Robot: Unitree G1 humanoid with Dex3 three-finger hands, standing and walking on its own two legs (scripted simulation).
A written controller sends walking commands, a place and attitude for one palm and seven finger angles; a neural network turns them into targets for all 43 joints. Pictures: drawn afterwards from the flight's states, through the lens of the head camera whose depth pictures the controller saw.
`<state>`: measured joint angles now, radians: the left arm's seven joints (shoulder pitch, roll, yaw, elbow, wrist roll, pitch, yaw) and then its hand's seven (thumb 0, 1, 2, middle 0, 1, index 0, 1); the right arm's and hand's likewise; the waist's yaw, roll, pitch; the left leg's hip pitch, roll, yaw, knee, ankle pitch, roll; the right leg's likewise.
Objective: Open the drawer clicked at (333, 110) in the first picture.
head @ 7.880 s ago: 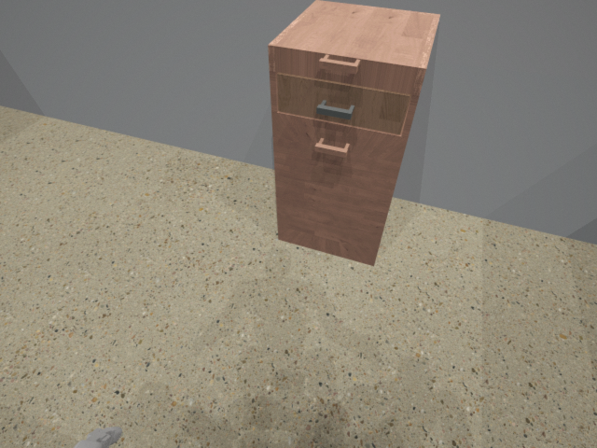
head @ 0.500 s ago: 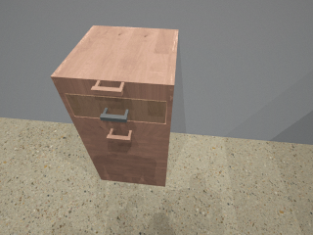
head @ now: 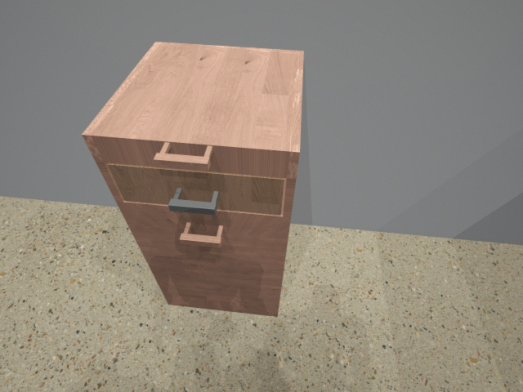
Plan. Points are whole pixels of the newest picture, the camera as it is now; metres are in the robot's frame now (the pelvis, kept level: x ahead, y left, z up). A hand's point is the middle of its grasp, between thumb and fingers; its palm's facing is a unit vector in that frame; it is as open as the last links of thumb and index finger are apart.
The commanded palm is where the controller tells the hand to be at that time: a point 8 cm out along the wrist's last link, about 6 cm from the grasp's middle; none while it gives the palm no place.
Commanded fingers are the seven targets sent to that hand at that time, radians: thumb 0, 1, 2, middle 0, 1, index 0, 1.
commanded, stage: raise the hand with hooked fingers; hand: left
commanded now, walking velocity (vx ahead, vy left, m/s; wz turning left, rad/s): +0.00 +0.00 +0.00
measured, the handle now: (195, 200) +0.51 +0.18 -0.06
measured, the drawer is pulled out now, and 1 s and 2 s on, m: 0.00 0.00 0.00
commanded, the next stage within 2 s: move the hooked fingers above the handle in 1.86 s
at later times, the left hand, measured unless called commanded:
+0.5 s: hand out of the picture +0.12 +0.20 -0.07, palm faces -0.08 -0.12 -0.99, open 9.2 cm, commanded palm +0.15 +0.21 +0.00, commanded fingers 0.00 0.25 0.62 -0.25 -0.72 -0.25 -0.72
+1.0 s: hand (134, 298) +0.24 +0.21 +0.02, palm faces +0.11 -0.06 -0.99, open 12.2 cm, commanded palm +0.22 +0.21 +0.07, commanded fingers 0.00 -0.34 0.37 -0.29 -1.10 -0.29 -1.10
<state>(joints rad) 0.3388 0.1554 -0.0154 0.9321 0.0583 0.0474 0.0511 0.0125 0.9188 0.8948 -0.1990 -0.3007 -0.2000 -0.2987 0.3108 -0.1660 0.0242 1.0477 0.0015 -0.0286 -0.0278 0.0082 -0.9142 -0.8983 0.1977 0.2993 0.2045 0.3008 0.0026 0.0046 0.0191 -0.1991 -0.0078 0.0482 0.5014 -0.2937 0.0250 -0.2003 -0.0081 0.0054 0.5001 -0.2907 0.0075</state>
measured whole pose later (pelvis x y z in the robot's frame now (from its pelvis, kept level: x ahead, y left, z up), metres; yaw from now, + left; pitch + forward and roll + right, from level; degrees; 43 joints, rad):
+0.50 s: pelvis -0.02 -0.05 -0.05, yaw +2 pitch +11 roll +2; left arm 0.50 0.40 -0.02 -0.01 1.08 -0.16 0.44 0.00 0.45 0.71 -0.25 -0.58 -0.26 -0.58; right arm 0.04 -0.25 -0.04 0.50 -0.09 0.07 0.01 0.01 -0.90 -0.90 0.20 0.30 0.20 0.30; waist 0.14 -0.03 -0.11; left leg -0.67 0.02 0.00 0.92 -0.44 -0.03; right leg -0.68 0.01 -0.04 0.97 -0.48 -0.07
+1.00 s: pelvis -0.01 -0.03 -0.03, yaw -1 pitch +8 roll +1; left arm 0.26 0.44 0.04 -0.03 1.00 -0.14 0.37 0.00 -0.12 0.46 -0.29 -0.95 -0.30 -0.95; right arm 0.19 -0.28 -0.07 0.61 -0.06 0.09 -0.03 0.01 -0.90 -0.90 0.20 0.30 0.20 0.30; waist 0.05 0.05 -0.07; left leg -0.52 -0.01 -0.01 0.76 -0.39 -0.01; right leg -0.54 0.02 0.01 0.80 -0.40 -0.03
